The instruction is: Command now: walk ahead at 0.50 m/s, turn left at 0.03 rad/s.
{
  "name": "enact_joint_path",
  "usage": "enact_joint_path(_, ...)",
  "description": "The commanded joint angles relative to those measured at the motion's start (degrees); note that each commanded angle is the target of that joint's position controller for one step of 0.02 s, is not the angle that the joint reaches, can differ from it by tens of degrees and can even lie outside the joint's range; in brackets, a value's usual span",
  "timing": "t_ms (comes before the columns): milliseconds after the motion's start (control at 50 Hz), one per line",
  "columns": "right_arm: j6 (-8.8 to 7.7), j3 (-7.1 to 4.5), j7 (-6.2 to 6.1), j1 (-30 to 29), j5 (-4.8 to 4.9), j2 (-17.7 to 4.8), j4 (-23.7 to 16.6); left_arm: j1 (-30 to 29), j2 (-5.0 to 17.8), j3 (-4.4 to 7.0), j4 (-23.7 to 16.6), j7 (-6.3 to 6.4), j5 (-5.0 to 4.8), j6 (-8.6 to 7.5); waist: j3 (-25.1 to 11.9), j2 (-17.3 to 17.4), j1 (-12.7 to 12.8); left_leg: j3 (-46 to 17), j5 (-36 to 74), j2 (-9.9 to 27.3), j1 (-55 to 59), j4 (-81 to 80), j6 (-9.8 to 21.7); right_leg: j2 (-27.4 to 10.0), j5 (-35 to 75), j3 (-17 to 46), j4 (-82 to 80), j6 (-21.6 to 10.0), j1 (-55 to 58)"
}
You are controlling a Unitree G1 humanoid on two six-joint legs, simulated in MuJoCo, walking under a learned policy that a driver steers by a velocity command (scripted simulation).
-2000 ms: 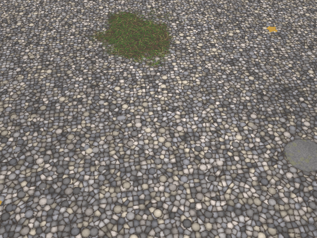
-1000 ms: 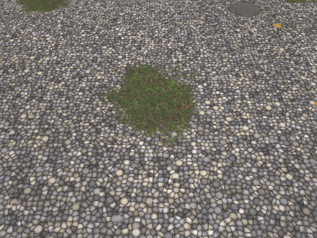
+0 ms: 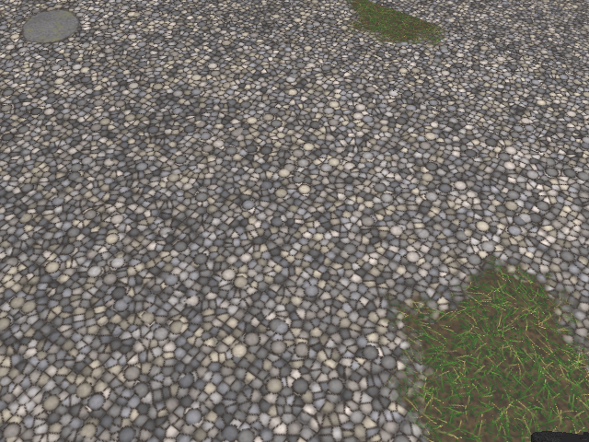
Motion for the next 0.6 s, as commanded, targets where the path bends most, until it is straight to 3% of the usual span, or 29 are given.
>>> enact_joint_path(20,-1.79,0.28,1.04,-6.48,0.28,-1.55,-5.36,-1.12,10.69,1.94,-3.00,-0.03,-0.98,-0.04,2.16,-5.96,-1.04,3.40,1.70,-2.42,4.22,-7.73,-0.06,-14.13,17.39,9.99,-4.46,-10.22,-2.24)
enact_joint_path(60,-2.29,-0.26,1.34,-6.58,0.55,-3.32,-5.79,-0.26,11.79,2.14,-2.19,0.11,-1.27,0.62,1.79,-7.57,-2.24,3.13,-1.51,-3.55,6.83,-11.60,0.85,-15.77,19.08,11.82,-1.64,-9.29,0.49)
enact_joint_path(80,-2.51,-0.82,1.28,-4.21,0.49,-4.54,-5.24,-0.58,12.21,2.17,-1.89,0.25,-1.39,0.93,0.52,-8.31,-4.26,3.60,-2.10,-4.56,11.38,-13.81,1.63,-15.92,22.69,12.03,1.11,-8.45,0.70)
enact_joint_path(100,-2.63,-1.86,0.97,1.50,0.14,-6.32,-3.52,-1.17,11.83,1.90,-1.71,0.39,-1.58,1.10,-2.82,-7.99,-7.89,4.71,-0.61,-6.00,20.92,-16.70,2.97,-14.10,29.55,10.18,7.61,-6.97,-0.76)
enact_joint_path(120,-2.58,-3.38,0.31,9.99,-0.51,-9.46,-1.18,-0.85,9.61,1.05,-1.84,0.46,-1.07,0.91,-8.92,-7.08,-11.82,3.06,1.30,-4.15,35.15,-15.31,4.73,-10.92,28.66,7.84,18.59,-4.82,-6.48)
enact_joint_path(140,-2.11,-4.65,-0.85,19.99,-1.63,-14.69,-0.10,-0.59,4.43,-0.86,-3.93,0.34,1.32,0.52,-19.02,3.00,-14.77,-11.96,5.14,10.28,52.49,-12.67,8.65,-6.62,6.46,4.96,38.89,-1.74,-19.68)
enact_joint_path(160,-1.84,-4.33,-0.61,19.42,-2.29,-16.07,-0.11,5.04,1.14,-1.77,-4.65,0.19,-0.34,-0.48,-25.58,15.77,-10.94,-34.80,-5.96,19.85,61.17,-20.92,16.09,0.00,-20.93,10.20,53.84,-0.08,-35.73)
enact_joint_path(180,-1.95,-3.10,-0.31,18.00,-1.70,-10.77,-0.11,1.16,7.67,0.00,-4.02,0.19,-1.95,-0.61,-19.02,7.98,-12.67,-31.82,-11.83,17.51,55.79,-23.65,14.49,-2.69,-18.85,14.06,59.55,-0.15,-41.27)
enact_joint_path(200,-2.20,-2.17,-0.28,15.04,-0.90,-8.22,0.31,-2.49,8.62,0.47,-5.38,0.16,-2.19,-0.50,-11.50,7.12,-11.62,-23.06,-11.19,15.42,49.20,-24.84,12.52,-4.78,-13.77,12.90,59.56,-0.60,-43.86)
enact_joint_path(220,-2.47,-1.48,-0.07,11.31,-0.83,-6.18,0.47,-3.82,7.80,0.49,-5.24,0.45,-1.60,-0.03,-7.93,4.04,-9.58,-17.51,-8.52,12.94,42.19,-26.80,11.37,-6.85,-9.02,12.34,57.65,-0.36,-41.65)
enact_joint_path(240,-2.83,-1.13,0.16,8.25,-0.93,-4.50,0.67,-3.96,7.32,0.77,-5.20,0.59,-0.91,0.67,-4.75,4.75,-7.69,-12.56,-5.96,10.87,36.46,-29.17,10.74,-8.16,-5.59,12.50,54.96,-0.04,-39.39)
enact_joint_path(280,-3.82,-1.23,0.05,5.47,-1.52,-3.58,1.48,-2.12,4.97,0.61,-4.80,0.50,-1.16,2.23,-3.01,5.11,-5.03,-6.62,-1.66,9.77,30.40,-33.02,10.44,-9.20,-1.79,12.80,53.40,0.69,-34.69)
enact_joint_path(340,-4.60,-1.90,-0.77,5.47,-1.93,-4.73,3.13,-4.85,3.56,0.52,-6.36,0.57,-0.80,3.33,-0.69,2.10,-4.32,0.14,5.04,10.02,29.68,-35.21,10.76,-9.20,3.34,13.59,49.39,1.72,-37.47)
enact_joint_path(400,-4.36,-2.40,-1.54,6.68,-1.87,-6.09,4.54,-8.90,2.61,0.10,-7.95,-0.26,-0.44,3.24,0.75,1.25,-5.29,6.38,6.17,8.98,31.17,-35.80,9.77,-8.66,11.71,12.65,39.56,1.78,-38.17)
enact_joint_path(460,-3.84,-3.03,-2.00,8.51,-1.34,-8.00,5.60,-15.03,1.81,-0.56,-10.10,-1.49,-0.18,3.03,2.64,0.28,-7.55,10.60,5.96,9.33,32.80,-36.03,8.81,-7.67,16.18,9.20,30.57,0.74,-36.68)
enact_joint_path(520,-2.89,-3.67,-2.10,10.49,-0.32,-9.38,6.95,-19.04,2.52,-0.59,-12.39,-2.40,-0.26,3.17,4.13,0.25,-8.70,12.60,7.09,10.91,38.10,-34.14,7.80,-7.10,12.87,7.26,25.65,-1.17,-37.46)
enact_joint_path(560,-2.06,-4.07,-2.13,10.68,0.29,-10.49,7.48,-19.66,3.53,-0.22,-13.60,-2.86,-0.23,3.26,3.74,0.90,-8.09,13.93,15.19,11.68,41.39,-30.29,6.80,-5.51,7.88,5.03,23.84,-3.01,-35.92)
enact_joint_path(600,-1.13,-4.48,-2.32,9.67,0.79,-12.32,7.33,-14.65,5.78,1.11,-13.38,-2.83,-0.37,3.49,-0.67,2.69,-4.54,15.72,35.46,11.04,42.63,-19.99,5.31,-1.01,2.16,1.12,23.52,-5.51,-26.90)
Velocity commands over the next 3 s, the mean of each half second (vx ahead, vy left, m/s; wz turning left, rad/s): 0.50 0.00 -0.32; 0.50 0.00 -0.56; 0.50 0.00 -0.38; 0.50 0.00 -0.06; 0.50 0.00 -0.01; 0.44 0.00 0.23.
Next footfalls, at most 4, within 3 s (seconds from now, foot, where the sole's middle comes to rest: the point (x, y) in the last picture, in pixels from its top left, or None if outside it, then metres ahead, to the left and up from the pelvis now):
0.12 left None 0.23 0.15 -0.78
0.64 right None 0.46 -0.17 -0.78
1.12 left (388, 311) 0.80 -0.12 -0.78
1.60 right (533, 317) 0.82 -0.48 -0.78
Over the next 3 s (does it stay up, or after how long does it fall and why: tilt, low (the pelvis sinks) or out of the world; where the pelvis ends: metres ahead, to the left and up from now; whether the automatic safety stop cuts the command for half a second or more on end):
stays up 1.31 -0.77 -0.03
